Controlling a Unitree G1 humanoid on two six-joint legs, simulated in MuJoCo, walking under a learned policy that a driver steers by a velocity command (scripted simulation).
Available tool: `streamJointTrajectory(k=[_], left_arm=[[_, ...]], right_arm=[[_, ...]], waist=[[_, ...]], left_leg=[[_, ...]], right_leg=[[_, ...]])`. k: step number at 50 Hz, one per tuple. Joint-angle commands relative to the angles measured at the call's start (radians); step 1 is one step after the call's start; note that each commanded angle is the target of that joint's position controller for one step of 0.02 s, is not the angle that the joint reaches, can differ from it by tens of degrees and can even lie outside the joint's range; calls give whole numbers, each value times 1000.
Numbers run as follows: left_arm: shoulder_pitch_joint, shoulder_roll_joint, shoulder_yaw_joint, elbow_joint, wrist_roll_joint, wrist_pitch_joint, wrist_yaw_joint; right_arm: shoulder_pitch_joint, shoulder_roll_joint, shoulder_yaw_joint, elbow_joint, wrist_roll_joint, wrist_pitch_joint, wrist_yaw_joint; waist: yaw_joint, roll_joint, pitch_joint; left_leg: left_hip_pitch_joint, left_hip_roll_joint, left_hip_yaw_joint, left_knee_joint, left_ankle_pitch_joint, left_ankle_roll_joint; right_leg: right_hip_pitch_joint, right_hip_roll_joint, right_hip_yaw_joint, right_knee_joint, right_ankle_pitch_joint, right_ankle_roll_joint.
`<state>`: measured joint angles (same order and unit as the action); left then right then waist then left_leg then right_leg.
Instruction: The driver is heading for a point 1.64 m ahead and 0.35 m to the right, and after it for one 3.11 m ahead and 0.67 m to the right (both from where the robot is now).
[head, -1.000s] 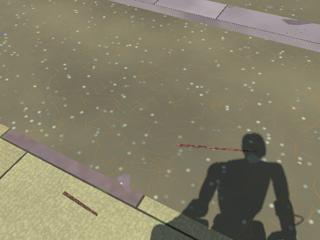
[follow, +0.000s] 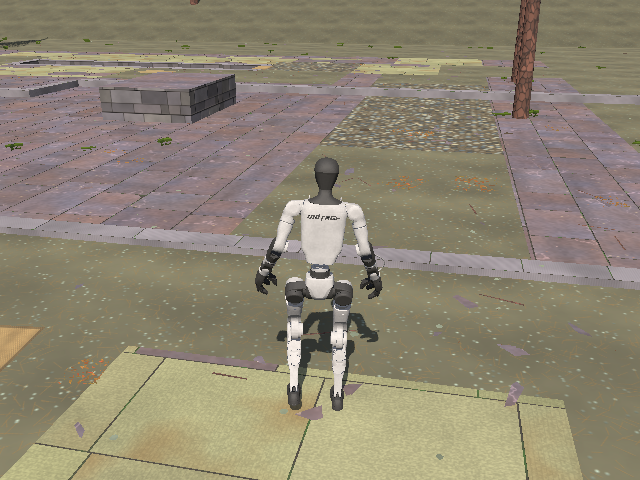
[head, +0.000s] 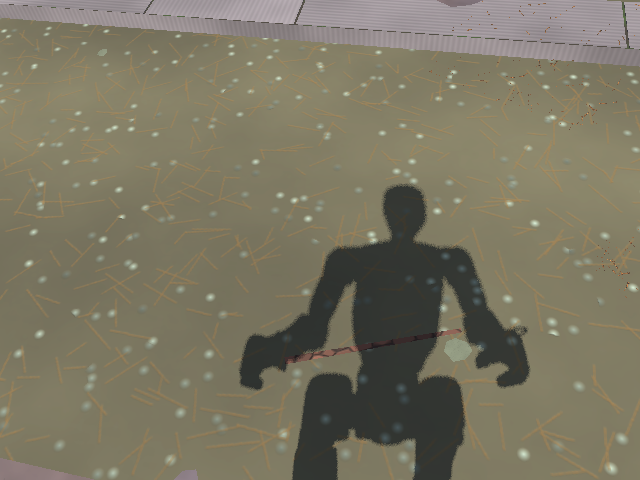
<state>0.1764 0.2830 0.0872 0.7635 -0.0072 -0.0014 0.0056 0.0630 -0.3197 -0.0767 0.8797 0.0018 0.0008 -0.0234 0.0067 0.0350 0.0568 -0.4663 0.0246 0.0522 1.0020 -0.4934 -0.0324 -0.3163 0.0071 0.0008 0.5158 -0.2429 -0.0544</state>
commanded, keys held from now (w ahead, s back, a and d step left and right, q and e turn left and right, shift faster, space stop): w+e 0.56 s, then w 0.44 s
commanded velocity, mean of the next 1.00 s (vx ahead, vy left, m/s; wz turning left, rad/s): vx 0.41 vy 0.00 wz -0.44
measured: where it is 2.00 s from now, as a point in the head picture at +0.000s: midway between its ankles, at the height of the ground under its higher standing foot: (493, 281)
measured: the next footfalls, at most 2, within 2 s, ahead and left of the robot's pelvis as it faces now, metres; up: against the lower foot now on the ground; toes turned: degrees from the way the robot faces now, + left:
left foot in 0.36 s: +0.23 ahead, +0.13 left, +0.00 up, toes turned -15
right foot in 0.82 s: +0.43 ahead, -0.24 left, +0.00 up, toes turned -27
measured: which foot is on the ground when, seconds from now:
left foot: up 0.00-0.34, down 0.36-0.84, up 0.86-1.00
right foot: down 0.00-0.36, up 0.38-0.80, down 0.82-1.00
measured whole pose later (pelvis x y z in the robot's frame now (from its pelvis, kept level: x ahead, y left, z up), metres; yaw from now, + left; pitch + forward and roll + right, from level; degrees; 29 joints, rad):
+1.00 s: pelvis +0.39 -0.13 +0.00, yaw -26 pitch +1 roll +0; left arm 0.24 0.27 0.05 0.67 0.00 -0.06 -0.03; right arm 0.24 -0.31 -0.05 0.86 0.02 -0.09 0.01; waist -0.01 0.02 0.05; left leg -0.49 0.11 -0.02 1.16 -0.34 0.02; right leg -0.30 0.05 -0.05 0.43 -0.17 -0.07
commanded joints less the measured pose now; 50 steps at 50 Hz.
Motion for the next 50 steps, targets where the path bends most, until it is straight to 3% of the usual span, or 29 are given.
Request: streamJointTrajectory(k=[1, 2, 4, 8, 12, 14, 16, 17, 18, 19, 20, 21, 22, 24, 30, 33, 36, 38, 39, 40, 41, 42, 43, 44, 45, 46, 47, 48, 50], left_arm=[[35, 149, 37, -58, -29, -25, 16], [39, 143, 33, -62, -20, -27, 20], [57, 153, 35, -64, -7, -40, 27], [82, 187, 45, -61, -10, -52, 29], [102, 194, 47, -63, -14, -47, 18], [101, 185, 43, -66, -12, -43, 15], [82, 155, 32, -77, -14, -37, 16], [73, 121, 21, -84, -12, -36, 17], [54, 61, 1, -102, -6, -39, 17], [80, 9, -14, -151, -18, -52, 17], [109, 94, 1, -156, -36, -61, 17], [94, 152, 15, -143, -35, -60, 15], [86, 152, 19, -131, -26, -55, 13], [57, 122, 16, -141, -20, -53, 3], [-15, 48, -11, -207, -16, -48, -13], [-103, 16, -30, -237, -14, -57, -31], [-176, 18, -35, -268, -18, -61, -49], [-179, 45, -26, -279, -16, -63, -57], [-141, 71, -13, -274, -11, -62, -56], [-31, 107, 7, -245, -9, -60, -53], [125, 154, 34, -195, -9, -53, -43], [297, 235, 59, -162, -4, -40, -21], [270, 300, 53, -163, 1, -44, -23], [277, 199, 31, -169, 3, -53, -30], [217, 171, 17, -158, 4, -61, -32], [154, 149, 10, -156, 0, -67, -33], [104, 125, 4, -158, 6, -71, -37], [73, 102, -3, -160, 13, -77, -38], [59, 102, 0, -146, 7, -93, -37]], right_arm=[[-50, -110, -30, -70, 3, -27, 9], [-61, -100, -30, -73, 3, -36, 15], [-83, -89, -29, -75, 7, -58, 21], [-127, -57, -15, -82, 5, -88, 33], [-144, -72, -12, -97, 18, -105, 45], [-118, -88, -17, -96, 23, -117, 48], [-36, -98, -24, -73, 22, -130, 47], [40, -113, -33, -53, 18, -133, 43], [177, -160, -48, -28, 5, -135, 33], [276, -254, -67, -12, -14, -124, 28], [263, -227, -61, -10, -7, -123, 36], [212, -151, -43, -37, 3, -122, 35], [171, -109, -30, -51, 3, -118, 33], [129, -72, -15, -56, -7, -111, 26], [184, -104, -19, -31, -7, -114, 22], [212, -120, -17, -25, 5, -107, 24], [276, -148, -21, -1, 26, -93, 28], [291, -167, -24, 10, 33, -80, 28], [291, -183, -27, 13, 35, -74, 26], [282, -191, -27, 15, 34, -67, 23], [287, -174, -18, 13, 30, -66, 18], [291, -114, 7, -21, -4, -74, 18], [412, 4, 44, -41, -7, -98, 34], [311, -116, 14, -33, 30, -116, 42], [218, -131, 7, -76, 52, -124, 44], [189, -112, 12, -78, 40, -125, 38], [187, -107, 8, -74, 22, -121, 34], [217, -98, 7, -65, 19, -108, 35], [247, -60, 13, -57, 17, -84, 35]], waist=[[9, -137, -156], [8, -149, -132], [15, -151, -97], [37, -163, -77], [51, -174, -59], [35, -182, -64], [-16, -182, -79], [-53, -172, -100], [-110, -87, -163], [-98, 191, -207], [-82, 224, -153], [-82, 152, -78], [-69, 115, -42], [-48, 88, -12], [-60, 39, -14], [-85, 33, 12], [-97, 32, 41], [-68, 47, 31], [-32, 68, -7], [44, 75, -80], [121, 61, -173], [176, -73, -315], [59, -310, -467], [123, -183, -453], [108, -173, -278], [69, -99, -191], [33, -90, -139], [-3, -102, -127], [-34, -103, -114]], left_leg=[[-258, 40, -109, 46, 108, 15], [-245, 28, -104, 4, 167, 17], [-233, 13, -107, -131, 245, 14], [-130, -14, -106, -355, 317, -5], [-24, -32, -103, -457, 314, -1], [52, -38, -105, -498, 309, 10], [193, -41, -90, -569, 344, 27], [316, -13, -100, -591, 345, 43], [509, 125, -235, -612, 257, 93], [690, 336, -608, -737, -45, 218], [658, 408, -789, -791, -236, 276], [600, 370, -679, -788, -218, 251], [546, 315, -551, -791, -101, 212], [457, 264, -380, -818, 125, 184], [416, 219, -109, -859, 499, 208], [397, 198, -25, -867, 537, 199], [452, 237, -15, -861, 572, 199], [518, 263, -4, -806, 747, 187], [541, 265, 11, -734, 937, 176], [532, 248, 46, -593, 1102, 157], [434, 210, 81, -401, 1113, 127], [175, 159, 95, -68, 725, 89], [-145, -23, -20, 251, -86, 46], [-231, 9, -148, 345, -81, 58], [-301, 48, -120, 343, 1, 66], [-274, 91, -111, 280, 90, 67], [-227, 115, -107, 223, 143, 60], [-165, 135, -118, 197, 182, 57], [-125, 140, -110, 147, 218, 39]], right_leg=[[307, -250, 372, -253, -4, -186], [281, -232, 381, -290, -102, -186], [277, -216, 374, -321, -113, -182], [225, -189, 343, -311, -59, -175], [149, -181, 384, -285, -111, -167], [129, -175, 420, -257, -122, -156], [84, -139, 427, -189, -128, -129], [20, -101, 409, -117, -137, -101], [-114, -41, 333, 90, -206, -54], [-386, 87, 166, 398, -372, 0], [-522, 18, 168, 584, -370, 10], [-560, -29, 172, 658, -282, 11], [-546, -54, 153, 674, -201, 16], [-505, -105, 143, 646, -87, 22], [-470, -116, 85, 464, 111, 63], [-385, -95, 21, 254, 216, 51], [-342, -75, -19, 134, 197, 24], [-292, -46, -39, 78, 129, -11], [-208, -16, -58, 58, 97, -32], [-42, 18, -81, 18, 119, -62], [207, 35, -81, 0, 167, -89], [541, -157, 160, 55, 214, -145], [758, -403, 691, -95, 17, -309], [717, -391, 726, -173, -35, -284], [585, -350, 549, -187, 60, -244], [436, -303, 425, -201, 170, -218], [318, -264, 340, -228, 248, -205], [245, -239, 290, -266, 273, -199], [175, -232, 247, -330, 286, -215]])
